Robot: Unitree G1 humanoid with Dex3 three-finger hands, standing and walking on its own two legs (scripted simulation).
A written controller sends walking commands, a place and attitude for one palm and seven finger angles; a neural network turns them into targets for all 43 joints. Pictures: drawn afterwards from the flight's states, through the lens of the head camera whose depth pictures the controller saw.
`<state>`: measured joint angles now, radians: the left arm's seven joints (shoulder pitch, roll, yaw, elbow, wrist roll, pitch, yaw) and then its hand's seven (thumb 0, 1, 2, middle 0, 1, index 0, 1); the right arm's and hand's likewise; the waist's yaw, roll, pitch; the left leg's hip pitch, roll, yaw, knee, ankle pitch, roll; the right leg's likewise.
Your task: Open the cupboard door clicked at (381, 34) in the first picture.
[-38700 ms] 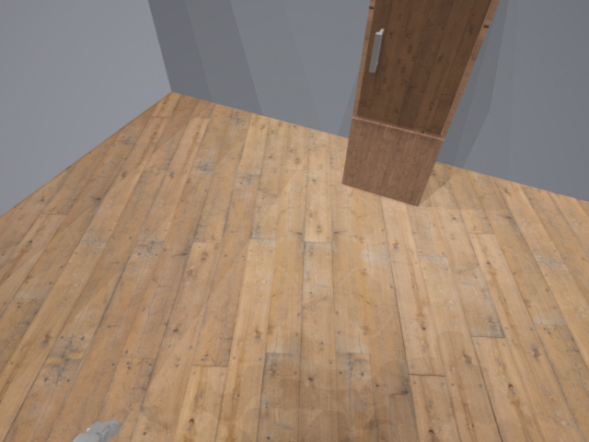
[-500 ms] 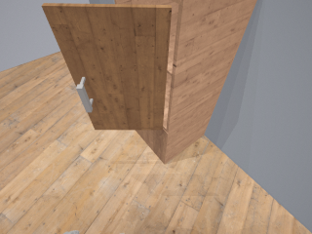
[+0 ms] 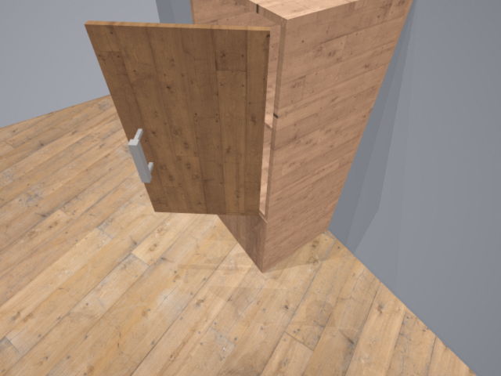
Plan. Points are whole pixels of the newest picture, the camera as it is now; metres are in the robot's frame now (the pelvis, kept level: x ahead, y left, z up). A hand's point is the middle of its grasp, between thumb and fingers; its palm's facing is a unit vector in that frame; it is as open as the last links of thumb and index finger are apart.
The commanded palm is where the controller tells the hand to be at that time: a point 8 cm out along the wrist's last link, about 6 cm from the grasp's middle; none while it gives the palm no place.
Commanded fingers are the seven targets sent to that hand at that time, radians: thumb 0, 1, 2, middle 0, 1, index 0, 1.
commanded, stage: look again from close up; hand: left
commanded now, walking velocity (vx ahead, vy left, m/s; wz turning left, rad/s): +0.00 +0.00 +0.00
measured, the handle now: (143, 156) +0.62 +0.32 -0.06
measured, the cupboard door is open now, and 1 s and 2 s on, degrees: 52 52 52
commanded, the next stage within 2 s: shuffle to correct the standing spot in 0.44 s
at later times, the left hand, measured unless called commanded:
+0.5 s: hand out of the picture +0.00 +0.20 -0.18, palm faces -0.01 -0.98 -0.21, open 7.4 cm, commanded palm none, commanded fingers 0.00 0.90 0.90 -0.20 -0.30 -0.20 -0.30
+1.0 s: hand out of the picture +0.05 +0.24 -0.19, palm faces +0.00 -0.98 -0.18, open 7.4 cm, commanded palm none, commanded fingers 0.00 0.90 0.90 -0.20 -0.30 -0.20 -0.30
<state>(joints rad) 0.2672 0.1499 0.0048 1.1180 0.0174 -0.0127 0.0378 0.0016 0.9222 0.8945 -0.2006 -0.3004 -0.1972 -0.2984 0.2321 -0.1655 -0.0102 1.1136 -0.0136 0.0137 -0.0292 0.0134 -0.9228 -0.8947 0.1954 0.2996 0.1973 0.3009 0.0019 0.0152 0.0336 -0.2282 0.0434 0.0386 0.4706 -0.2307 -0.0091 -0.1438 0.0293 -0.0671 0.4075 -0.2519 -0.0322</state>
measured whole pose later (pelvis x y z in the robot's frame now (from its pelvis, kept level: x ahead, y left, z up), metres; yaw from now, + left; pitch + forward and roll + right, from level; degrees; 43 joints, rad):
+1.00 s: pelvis +0.05 +0.06 -0.01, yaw -1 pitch +1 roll -1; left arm 0.30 0.18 0.04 1.08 0.03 0.01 0.02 0.00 0.91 0.89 -0.20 -0.30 -0.20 -0.30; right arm 0.33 -0.15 0.01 1.04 -0.03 -0.05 -0.03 0.01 -0.91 -0.89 0.19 0.30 0.20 0.30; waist 0.00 -0.03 0.04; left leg -0.19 -0.04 0.10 0.50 -0.33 0.10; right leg -0.39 -0.05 -0.07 0.99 -0.53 -0.03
